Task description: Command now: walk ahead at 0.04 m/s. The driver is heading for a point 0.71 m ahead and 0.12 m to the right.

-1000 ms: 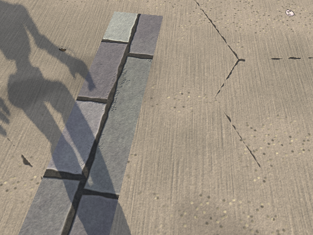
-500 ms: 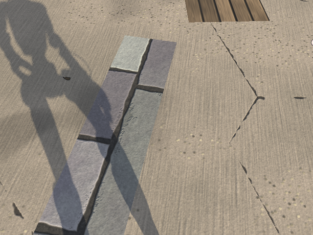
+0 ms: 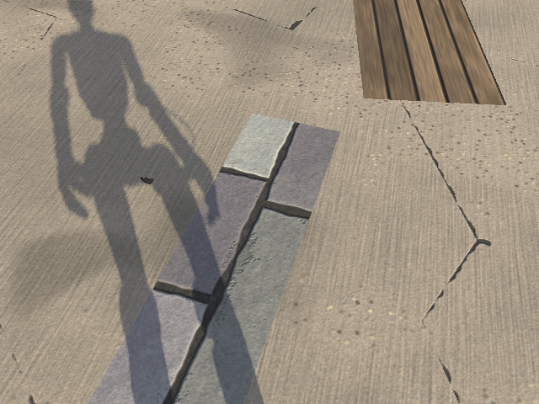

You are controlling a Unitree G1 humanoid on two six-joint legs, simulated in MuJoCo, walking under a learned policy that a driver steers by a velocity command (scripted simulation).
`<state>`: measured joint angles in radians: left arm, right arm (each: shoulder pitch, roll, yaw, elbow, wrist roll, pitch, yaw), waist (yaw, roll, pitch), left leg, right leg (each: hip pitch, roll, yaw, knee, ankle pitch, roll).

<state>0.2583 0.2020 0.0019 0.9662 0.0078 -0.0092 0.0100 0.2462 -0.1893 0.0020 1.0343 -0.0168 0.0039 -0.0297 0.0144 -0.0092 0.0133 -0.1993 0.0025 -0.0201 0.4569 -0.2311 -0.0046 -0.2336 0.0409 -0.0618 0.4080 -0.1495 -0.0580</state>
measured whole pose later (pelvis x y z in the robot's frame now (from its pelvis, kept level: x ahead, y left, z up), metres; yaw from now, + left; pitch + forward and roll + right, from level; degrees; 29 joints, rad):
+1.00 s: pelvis +0.30 +0.00 -0.02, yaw -2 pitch +1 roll +0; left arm 0.50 0.15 0.02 1.12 0.00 -0.08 0.01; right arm -0.02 -0.18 -0.04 0.90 -0.04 -0.08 0.01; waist 0.06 -0.01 0.07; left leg -0.46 -0.02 0.12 0.56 -0.11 0.12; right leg 0.03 0.03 -0.01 0.65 -0.50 -0.06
